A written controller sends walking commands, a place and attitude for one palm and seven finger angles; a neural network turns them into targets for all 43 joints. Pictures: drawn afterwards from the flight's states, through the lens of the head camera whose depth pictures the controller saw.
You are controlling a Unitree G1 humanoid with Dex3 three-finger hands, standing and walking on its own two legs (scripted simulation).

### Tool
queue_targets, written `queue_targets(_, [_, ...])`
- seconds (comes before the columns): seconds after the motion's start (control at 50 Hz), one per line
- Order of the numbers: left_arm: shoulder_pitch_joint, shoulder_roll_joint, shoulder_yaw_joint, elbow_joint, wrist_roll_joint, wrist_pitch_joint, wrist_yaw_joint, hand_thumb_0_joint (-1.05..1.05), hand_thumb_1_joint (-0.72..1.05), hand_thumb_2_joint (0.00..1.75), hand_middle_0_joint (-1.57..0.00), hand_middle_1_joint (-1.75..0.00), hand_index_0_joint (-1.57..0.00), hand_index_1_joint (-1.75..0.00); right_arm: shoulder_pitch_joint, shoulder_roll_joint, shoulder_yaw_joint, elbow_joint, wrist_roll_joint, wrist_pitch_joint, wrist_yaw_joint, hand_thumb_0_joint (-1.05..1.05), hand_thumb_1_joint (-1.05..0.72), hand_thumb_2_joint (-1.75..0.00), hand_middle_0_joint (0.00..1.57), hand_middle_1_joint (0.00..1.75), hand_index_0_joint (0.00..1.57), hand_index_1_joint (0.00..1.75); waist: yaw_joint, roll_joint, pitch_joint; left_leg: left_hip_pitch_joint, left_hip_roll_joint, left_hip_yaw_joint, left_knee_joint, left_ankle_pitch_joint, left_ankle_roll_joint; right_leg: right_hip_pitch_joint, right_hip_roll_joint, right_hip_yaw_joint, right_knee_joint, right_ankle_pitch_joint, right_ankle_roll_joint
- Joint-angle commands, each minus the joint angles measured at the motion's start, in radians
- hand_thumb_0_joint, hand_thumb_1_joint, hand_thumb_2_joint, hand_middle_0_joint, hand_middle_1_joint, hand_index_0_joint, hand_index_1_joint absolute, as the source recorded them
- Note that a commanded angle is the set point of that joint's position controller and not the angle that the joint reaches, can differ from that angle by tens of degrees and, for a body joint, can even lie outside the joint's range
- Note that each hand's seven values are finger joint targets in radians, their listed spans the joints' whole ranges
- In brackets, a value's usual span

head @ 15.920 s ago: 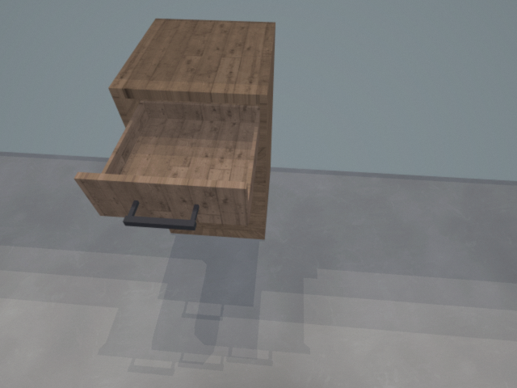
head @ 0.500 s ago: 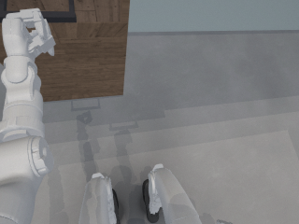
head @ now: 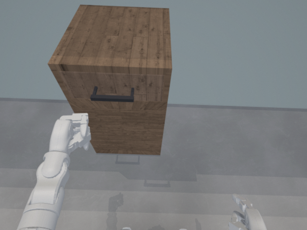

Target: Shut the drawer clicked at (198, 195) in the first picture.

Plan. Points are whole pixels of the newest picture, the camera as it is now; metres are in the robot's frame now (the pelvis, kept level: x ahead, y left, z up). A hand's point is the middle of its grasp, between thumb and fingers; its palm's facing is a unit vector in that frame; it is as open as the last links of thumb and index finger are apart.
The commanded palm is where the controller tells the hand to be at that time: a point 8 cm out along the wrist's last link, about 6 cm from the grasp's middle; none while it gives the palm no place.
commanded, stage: draw the hand back to the body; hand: left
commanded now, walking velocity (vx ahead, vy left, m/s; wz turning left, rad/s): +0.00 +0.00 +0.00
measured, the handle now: (113, 94) +0.60 +0.17 -0.08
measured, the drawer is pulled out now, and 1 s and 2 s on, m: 0.00 0.00 0.00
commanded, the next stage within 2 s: step back with the hand held close in 0.78 s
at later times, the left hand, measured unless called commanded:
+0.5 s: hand (23, 167) +0.21 +0.22 +0.17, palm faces +0.34 -0.87 -0.36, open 3.2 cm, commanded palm +0.16 +0.26 +0.20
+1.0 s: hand out of the picture +0.17 +0.22 +0.21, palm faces +0.40 -0.81 -0.43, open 3.2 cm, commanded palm +0.12 +0.26 +0.22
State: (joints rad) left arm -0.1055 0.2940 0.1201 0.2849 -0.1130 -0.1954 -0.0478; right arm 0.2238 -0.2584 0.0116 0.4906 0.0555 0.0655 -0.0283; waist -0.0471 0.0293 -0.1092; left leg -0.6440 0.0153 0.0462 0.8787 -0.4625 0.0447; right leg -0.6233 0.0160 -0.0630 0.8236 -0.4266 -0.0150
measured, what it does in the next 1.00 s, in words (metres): stands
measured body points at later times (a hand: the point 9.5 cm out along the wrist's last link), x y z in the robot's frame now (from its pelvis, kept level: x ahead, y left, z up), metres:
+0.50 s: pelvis +0.01 -0.01 +0.04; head +0.00 -0.03 +0.49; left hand +0.19 +0.26 +0.19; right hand +0.21 -0.22 -0.04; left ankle -0.02 +0.09 -0.70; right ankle -0.02 -0.11 -0.70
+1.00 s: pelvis -0.01 -0.02 +0.04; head -0.03 -0.04 +0.49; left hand +0.14 +0.27 +0.23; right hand +0.17 -0.24 -0.04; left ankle -0.02 +0.09 -0.70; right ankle -0.02 -0.11 -0.70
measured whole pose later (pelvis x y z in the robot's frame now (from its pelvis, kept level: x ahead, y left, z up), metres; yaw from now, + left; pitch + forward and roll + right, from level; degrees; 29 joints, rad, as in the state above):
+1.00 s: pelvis -0.01 -0.02 +0.04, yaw +0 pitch -3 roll -1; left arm 0.54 0.34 0.33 -0.45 -0.06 -0.17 0.10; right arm 0.21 -0.23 0.02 0.61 0.01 -0.11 -0.06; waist 0.04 0.08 0.01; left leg -0.15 0.03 0.05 0.48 -0.28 0.02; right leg -0.12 0.05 -0.06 0.40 -0.23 -0.04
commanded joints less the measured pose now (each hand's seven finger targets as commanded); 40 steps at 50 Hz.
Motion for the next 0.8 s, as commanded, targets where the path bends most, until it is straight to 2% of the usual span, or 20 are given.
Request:
queue_targets(0.0, [-0.142,0.171,0.046,-0.349,0.037,0.041,0.133,0.0,0.9,0.9,-1.4,-1.6,-1.4,-1.6,-0.042,-0.1,-0.026,-0.137,-0.003,-0.011,-0.045,0.0,-0.9,-0.9,0.2,0.3,0.2,0.3,0.011,0.005,-0.226,0.311,0.02,-0.062,-0.232,0.434,-0.018,0.277,-0.018,0.041,-0.187,0.396,-0.012])
queue_targets(0.04, [-0.119,0.181,0.053,-0.427,0.046,0.062,0.158,0.0,0.9,0.9,-1.4,-1.6,-1.4,-1.6,-0.067,-0.095,-0.017,-0.136,-0.006,-0.029,-0.059,0.0,-0.9,-0.9,0.2,0.3,0.2,0.3,0.022,0.029,-0.22,0.374,0.022,-0.067,-0.273,0.45,-0.018,0.319,-0.024,0.04,-0.222,0.398,-0.015])
queue_targets(0.06, [-0.108,0.186,0.05,-0.454,0.048,0.073,0.164,0.0,0.9,0.9,-1.4,-1.6,-1.4,-1.6,-0.08,-0.095,-0.013,-0.131,-0.007,-0.04,-0.063,0.0,-0.9,-0.9,0.2,0.3,0.2,0.3,0.026,0.061,-0.2,0.404,0.023,-0.069,-0.292,0.466,-0.018,0.329,-0.025,0.042,-0.243,0.399,-0.016])
queue_targets(0.08, [-0.063,0.166,0.043,-0.458,0.049,0.084,0.17,0.0,0.9,0.9,-1.4,-1.6,-1.4,-1.6,-0.08,-0.089,-0.008,-0.124,-0.01,-0.048,-0.064,0.0,-0.9,-0.9,0.2,0.3,0.2,0.3,0.032,0.043,-0.197,0.436,0.021,-0.068,-0.31,0.483,-0.018,0.353,-0.022,0.04,-0.261,0.41,-0.015])
queue_targets(0.1, [-0.039,0.158,0.035,-0.484,0.05,0.092,0.172,0.0,0.9,0.9,-1.4,-1.6,-1.4,-1.6,-0.091,-0.088,-0.004,-0.121,-0.01,-0.057,-0.064,0.0,-0.9,-0.9,0.2,0.3,0.2,0.3,0.035,0.053,-0.171,0.457,0.024,-0.071,-0.33,0.491,-0.021,0.359,-0.023,0.036,-0.279,0.405,-0.016])
queue_targets(0.14, [0.027,0.143,0.031,-0.517,0.049,0.106,0.174,0.0,0.9,0.9,-1.4,-1.6,-1.4,-1.6,-0.107,-0.085,0.0,-0.113,-0.015,-0.074,-0.062,0.0,-0.9,-0.9,0.2,0.3,0.2,0.3,0.044,0.025,-0.125,0.478,0.025,-0.067,-0.365,0.489,-0.019,0.392,-0.024,0.033,-0.315,0.412,-0.013])
queue_targets(0.16, [0.057,0.154,0.043,-0.524,0.047,0.113,0.172,0.0,0.9,0.9,-1.4,-1.6,-1.4,-1.6,-0.115,-0.09,0.001,-0.105,-0.016,-0.08,-0.062,0.0,-0.9,-0.9,0.2,0.3,0.2,0.3,0.051,0.002,-0.106,0.482,0.024,-0.069,-0.382,0.481,-0.016,0.412,-0.021,0.034,-0.335,0.41,-0.015])
queue_targets(0.22, [0.158,0.148,0.062,-0.607,0.046,0.119,0.167,0.0,0.9,0.9,-1.4,-1.6,-1.4,-1.6,-0.132,-0.081,0.005,-0.1,-0.023,-0.098,-0.057,0.0,-0.9,-0.9,0.2,0.3,0.2,0.3,0.064,0.014,-0.085,0.527,0.023,-0.06,-0.422,0.509,-0.017,0.461,-0.023,0.033,-0.372,0.433,-0.013])
queue_targets(0.26, [0.233,0.169,0.1,-0.621,0.042,0.124,0.162,0.0,0.9,0.9,-1.4,-1.6,-1.4,-1.6,-0.141,-0.084,0.005,-0.088,-0.03,-0.106,-0.052,0.0,-0.9,-0.9,0.2,0.3,0.2,0.3,0.075,-0.017,-0.033,0.518,0.021,-0.059,-0.443,0.5,-0.016,0.484,-0.019,0.034,-0.402,0.439,-0.015])
queue_targets(0.32, [0.295,0.185,0.144,-0.74,0.039,0.114,0.159,0.0,0.9,0.9,-1.4,-1.6,-1.4,-1.6,-0.148,-0.074,0.004,-0.086,-0.035,-0.121,-0.046,0.0,-0.9,-0.9,0.2,0.3,0.2,0.3,0.082,0.03,-0.051,0.555,0.018,-0.046,-0.459,0.533,-0.017,0.527,-0.025,0.038,-0.419,0.474,-0.014])
queue_targets(0.4, [0.388,0.199,0.185,-0.857,0.036,0.1,0.159,0.0,0.9,0.9,-1.4,-1.6,-1.4,-1.6,-0.152,-0.068,0.0,-0.084,-0.04,-0.15,-0.037,0.0,-0.9,-0.9,0.2,0.3,0.2,0.3,0.089,0.059,-0.022,0.568,0.018,-0.048,-0.476,0.538,-0.019,0.541,-0.023,0.042,-0.443,0.471,-0.014])
queue_targets(0.48, [0.501,0.212,0.231,-0.935,0.031,0.083,0.16,0.0,0.9,0.9,-1.4,-1.6,-1.4,-1.6,-0.152,-0.067,-0.01,-0.079,-0.043,-0.179,-0.031,0.0,-0.9,-0.9,0.2,0.3,0.2,0.3,0.093,0.015,0.004,0.566,0.016,-0.039,-0.474,0.514,-0.013,0.541,-0.024,0.045,-0.458,0.474,-0.009])
queue_targets(0.54, [0.564,0.229,0.276,-0.992,0.031,0.064,0.163,0.0,0.9,0.9,-1.4,-1.6,-1.4,-1.6,-0.15,-0.066,-0.017,-0.073,-0.044,-0.199,-0.031,0.0,-0.9,-0.9,0.2,0.3,0.2,0.3,0.102,0.027,0.011,0.56,0.014,-0.033,-0.47,0.491,-0.01,0.538,-0.027,0.049,-0.463,0.465,-0.007])
queue_targets(0.58, [0.604,0.238,0.301,-1.009,0.029,0.053,0.164,0.0,0.9,0.9,-1.4,-1.6,-1.4,-1.6,-0.154,-0.062,-0.018,-0.069,-0.042,-0.211,-0.033,0.0,-0.9,-0.9,0.2,0.3,0.2,0.3,0.106,0.033,0.047,0.553,0.015,-0.034,-0.471,0.452,-0.011,0.519,-0.026,0.054,-0.477,0.432,-0.01])
queue_targets(0.62, [0.604,0.183,0.258,-0.939,0.032,0.051,0.16,0.0,0.9,0.9,-1.4,-1.6,-1.4,-1.6,-0.147,-0.068,-0.023,-0.054,-0.041,-0.214,-0.034,0.0,-0.9,-0.9,0.2,0.3,0.2,0.3,0.092,-0.009,0.102,0.536,0.016,-0.032,-0.475,0.401,-0.008,0.483,-0.026,0.053,-0.489,0.376,-0.005])
queue_targets(0.66, [0.58,0.174,0.245,-0.907,0.034,0.049,0.159,0.0,0.9,0.9,-1.4,-1.6,-1.4,-1.6,-0.149,-0.073,-0.029,-0.048,-0.04,-0.217,-0.039,0.0,-0.9,-0.9,0.2,0.3,0.2,0.3,0.087,-0.022,0.141,0.531,0.016,-0.034,-0.478,0.349,-0.005,0.452,-0.025,0.06,-0.51,0.311,-0.004])
queue_targets(0.74, [0.549,0.205,0.266,-0.935,0.039,0.027,0.169,0.0,0.9,0.9,-1.4,-1.6,-1.4,-1.6,-0.155,-0.07,-0.03,-0.051,-0.043,-0.231,-0.049,0.0,-0.9,-0.9,0.2,0.3,0.2,0.3,0.098,-0.013,0.096,0.541,0.009,-0.033,-0.477,0.303,0.003,0.468,-0.037,0.073,-0.517,0.241,-0.004])
queue_targets(0.78, [0.544,0.208,0.265,-0.935,0.039,0.022,0.17,0.0,0.9,0.9,-1.4,-1.6,-1.4,-1.6,-0.163,-0.065,-0.025,-0.048,-0.044,-0.241,-0.052,0.0,-0.9,-0.9,0.2,0.3,0.2,0.3,0.101,0.021,0.112,0.541,0.007,-0.033,-0.478,0.283,0.002,0.46,-0.04,0.084,-0.532,0.212,-0.006])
